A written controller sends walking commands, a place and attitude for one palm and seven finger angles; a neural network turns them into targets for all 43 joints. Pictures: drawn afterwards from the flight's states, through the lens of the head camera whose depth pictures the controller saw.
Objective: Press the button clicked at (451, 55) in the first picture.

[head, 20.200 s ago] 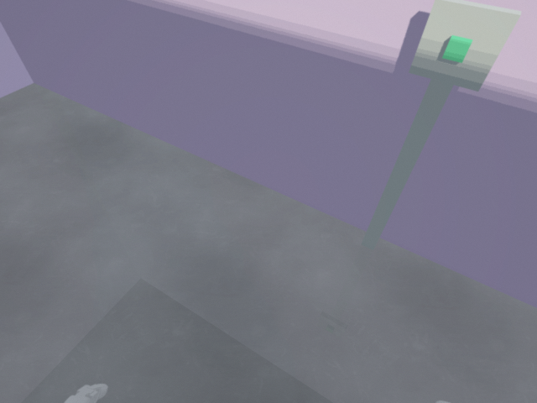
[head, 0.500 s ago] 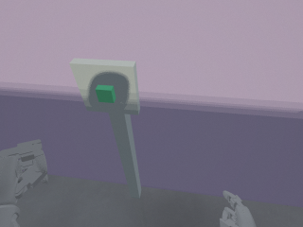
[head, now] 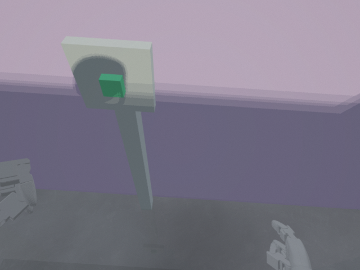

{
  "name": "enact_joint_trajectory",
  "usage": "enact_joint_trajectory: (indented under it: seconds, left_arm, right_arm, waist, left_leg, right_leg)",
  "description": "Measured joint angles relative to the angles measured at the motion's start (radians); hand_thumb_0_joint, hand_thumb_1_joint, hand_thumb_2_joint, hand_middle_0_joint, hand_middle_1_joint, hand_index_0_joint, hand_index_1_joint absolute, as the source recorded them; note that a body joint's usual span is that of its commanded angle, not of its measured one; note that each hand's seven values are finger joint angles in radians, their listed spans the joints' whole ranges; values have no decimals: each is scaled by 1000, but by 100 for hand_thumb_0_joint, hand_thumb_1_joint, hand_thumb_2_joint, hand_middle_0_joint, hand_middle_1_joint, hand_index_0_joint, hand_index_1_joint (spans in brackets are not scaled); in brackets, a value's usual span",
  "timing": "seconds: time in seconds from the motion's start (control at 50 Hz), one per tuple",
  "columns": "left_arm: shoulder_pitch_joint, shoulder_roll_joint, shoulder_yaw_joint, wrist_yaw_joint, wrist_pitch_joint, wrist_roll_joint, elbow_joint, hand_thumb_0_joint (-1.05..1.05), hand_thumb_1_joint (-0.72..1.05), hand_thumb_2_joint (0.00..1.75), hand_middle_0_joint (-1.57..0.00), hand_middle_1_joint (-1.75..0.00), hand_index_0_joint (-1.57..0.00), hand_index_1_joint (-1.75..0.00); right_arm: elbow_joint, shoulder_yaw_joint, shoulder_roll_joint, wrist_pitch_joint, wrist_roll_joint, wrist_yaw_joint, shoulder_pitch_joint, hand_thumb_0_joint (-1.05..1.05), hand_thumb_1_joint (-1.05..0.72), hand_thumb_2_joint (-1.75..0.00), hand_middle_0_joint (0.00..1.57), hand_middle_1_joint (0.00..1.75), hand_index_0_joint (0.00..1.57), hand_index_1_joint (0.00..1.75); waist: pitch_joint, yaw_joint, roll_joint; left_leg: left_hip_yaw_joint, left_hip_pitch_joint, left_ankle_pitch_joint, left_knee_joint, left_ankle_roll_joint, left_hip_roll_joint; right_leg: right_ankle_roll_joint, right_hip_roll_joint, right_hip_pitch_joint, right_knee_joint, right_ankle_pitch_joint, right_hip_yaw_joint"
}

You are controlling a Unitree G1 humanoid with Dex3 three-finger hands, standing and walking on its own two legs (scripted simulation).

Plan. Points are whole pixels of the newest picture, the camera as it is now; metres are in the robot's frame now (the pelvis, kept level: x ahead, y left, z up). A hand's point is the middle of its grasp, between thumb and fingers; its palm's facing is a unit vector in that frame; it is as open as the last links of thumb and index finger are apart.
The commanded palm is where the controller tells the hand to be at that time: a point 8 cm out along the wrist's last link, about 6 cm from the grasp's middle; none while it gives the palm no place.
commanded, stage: step back with the hand held close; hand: left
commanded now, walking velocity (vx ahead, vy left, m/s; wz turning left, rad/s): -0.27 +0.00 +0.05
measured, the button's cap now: (113, 84) +0.47 +0.19 +0.15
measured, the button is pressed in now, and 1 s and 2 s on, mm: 0 0 0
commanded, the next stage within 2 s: stop stepping back and stand still in 0.82 s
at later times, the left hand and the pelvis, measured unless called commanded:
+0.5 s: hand out of the picture +0.13 +0.27 +0.17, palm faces +0.37 -0.81 -0.45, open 3.1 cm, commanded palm +0.06 +0.31 +0.18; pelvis -0.06 +0.03 -0.01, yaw +2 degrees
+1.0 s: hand out of the picture -0.03 +0.26 +0.19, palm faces +0.33 -0.79 -0.52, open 3.1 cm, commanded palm -0.06 +0.29 +0.18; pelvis -0.19 +0.01 +0.00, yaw +0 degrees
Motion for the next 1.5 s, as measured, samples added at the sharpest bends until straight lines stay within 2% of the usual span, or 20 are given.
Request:
enact_joint_trajectory:
  seconds: [0.2,0.34,0.42,0.56,0.66,0.74,0.84,0.88,0.9,0.94,0.98,1.02,1.06,1.14,1.18,1.22,1.28,1.36,1.42,1.5]
  left_arm:
    - [-16,-45,-4,-2,-13,31,18,1,89,90,-131,-149,-130,-150]
    - [-38,-67,-11,9,-34,44,-9,1,89,90,-131,-149,-130,-150]
    - [-45,-57,-10,20,-58,43,-38,1,89,90,-131,-149,-131,-150]
    - [-47,-16,29,12,-68,42,-14,1,89,90,-131,-149,-131,-150]
    - [0,-12,26,13,-67,10,-35,1,89,90,-131,-149,-130,-150]
    - [-23,-2,-19,-2,-59,-1,-58,1,89,90,-131,-150,-130,-150]
    - [-34,88,9,-21,-62,-27,-111,1,89,90,-131,-149,-130,-150]
    - [-18,119,38,-28,-64,-45,-120,1,89,90,-131,-149,-130,-150]
    - [-9,126,44,-32,-67,-52,-117,1,89,90,-131,-149,-130,-150]
    - [35,145,67,-33,-75,-65,-118,1,89,90,-131,-149,-130,-150]
    - [95,129,99,-24,-79,-55,-112,1,88,90,-131,-149,-130,-150]
    - [115,65,111,-14,-55,-36,-74,1,88,90,-131,-149,-130,-150]
    - [56,-10,78,4,-28,-13,8,1,88,90,-131,-149,-131,-150]
    - [-125,-146,-47,44,23,31,168,1,89,90,-131,-150,-131,-150]
    - [-163,-179,-93,48,35,41,174,1,89,90,-131,-150,-131,-150]
    - [-144,-166,-96,46,32,46,124,1,89,90,-131,-150,-130,-150]
    - [-63,-72,-52,31,7,41,17,2,89,90,-131,-150,-130,-150]
    - [-13,35,20,26,-36,27,-52,2,89,90,-131,-149,-130,-150]
    - [-11,34,34,23,-58,29,-8,1,89,90,-131,-149,-130,-150]
    - [-13,-45,-6,20,-47,37,89,1,89,90,-131,-149,-130,-150]
  right_arm:
    - [-11,19,9,-53,-16,-4,7,1,-90,-90,20,30,20,30]
    - [13,27,18,-66,-28,2,42,1,-90,-90,20,30,20,30]
    - [31,30,14,-73,-33,2,49,1,-90,-90,20,30,20,30]
    - [54,16,30,-98,-54,0,50,1,-90,-90,20,30,20,30]
    - [72,28,58,-123,-54,18,25,1,-90,-90,20,30,20,30]
    - [77,30,64,-140,-61,32,-25,1,-90,-90,20,30,20,30]
    - [53,33,66,-137,-62,49,-91,1,-90,-90,20,30,20,30]
    - [40,32,58,-125,-61,50,-102,0,-90,-90,20,30,20,30]
    - [40,28,50,-114,-58,49,-98,0,-90,-90,20,30,20,30]
    - [64,26,50,-88,-40,45,-63,0,-90,-90,20,30,20,30]
    - [101,22,63,-57,-26,41,-7,1,-90,-90,20,30,20,30]
    - [121,16,68,-28,-22,31,48,1,-90,-90,20,30,20,30]
    - [128,13,54,-29,-23,6,93,1,-90,-90,20,30,20,30]
    - [158,1,-9,-83,-30,-34,139,1,-90,-90,20,30,20,30]
    - [173,-6,-20,-103,-31,-38,126,1,-90,-90,20,30,20,30]
    - [151,2,-8,-119,-32,-31,90,1,-90,-90,20,30,20,30]
    - [91,13,38,-163,-33,-8,58,1,-90,-90,20,30,20,30]
    - [56,40,88,-187,-29,17,53,1,-90,-90,20,30,20,30]
    - [55,46,86,-159,-30,21,53,1,-90,-90,20,30,20,30]
    - [103,24,57,-106,-31,19,63,1,-90,-90,20,30,21,30]
  waist:
    - [-2,12,18]
    - [-7,14,10]
    - [-2,2,1]
    - [-42,-15,19]
    - [-86,5,-7]
    - [-65,8,-22]
    - [-5,-8,-45]
    - [10,-19,-24]
    - [18,-31,6]
    - [-5,-36,22]
    - [-63,2,-22]
    - [-125,27,-55]
    - [-158,35,-57]
    - [-162,23,-18]
    - [-130,13,-29]
    - [-72,17,-62]
    - [-28,-13,-76]
    - [-23,-29,-61]
    - [-35,-33,-7]
    - [-72,-1,19]
  left_leg:
    - [9,-59,13,59,24,-10]
    - [-7,-105,-39,105,7,-7]
    - [-7,-111,48,87,23,0]
    - [-26,-115,110,-15,42,13]
    - [-11,-130,216,-174,24,38]
    - [-8,-144,317,-284,11,40]
    - [12,-161,414,-337,15,12]
    - [9,-173,436,-327,-2,10]
    - [-6,-185,413,-289,-22,20]
    - [-39,-252,164,-86,-85,17]
    - [-81,-316,-22,264,-123,-13]
    - [-90,-306,-69,461,-130,-5]
    - [-86,-222,-105,440,-121,38]
    - [-96,-4,-123,158,-81,114]
    - [-91,59,-119,43,-103,104]
    - [-56,80,-82,21,-121,83]
    - [-28,96,-49,-1,-117,84]
    - [-29,91,-31,-6,-121,96]
    - [-46,47,-101,81,-110,114]
    - [-58,-95,-225,425,-94,77]
  right_leg:
    - [15,-13,-69,85,-1,-2]
    - [12,-13,-88,77,19,-22]
    - [22,-9,-95,72,34,-29]
    - [25,29,-62,351,-182,28]
    - [16,10,73,173,-272,1]
    - [7,18,144,3,-235,-20]
    - [10,30,117,1,-241,-26]
    - [-13,38,104,-5,-190,-40]
    - [-26,50,111,-7,-148,-62]
    - [-36,53,134,-24,-123,-87]
    - [-38,23,137,-16,-126,-56]
    - [-33,-3,135,-20,-120,-22]
    - [-23,-20,139,-34,-107,-21]
    - [2,-46,119,-9,-112,-89]
    - [19,-77,98,29,-125,-107]
    - [33,-102,70,84,-72,-64]
    - [38,-93,13,182,-143,-29]
    - [36,-61,14,90,-153,-67]
    - [-7,-38,22,48,-41,-88]
    - [-31,-47,11,33,-11,-78]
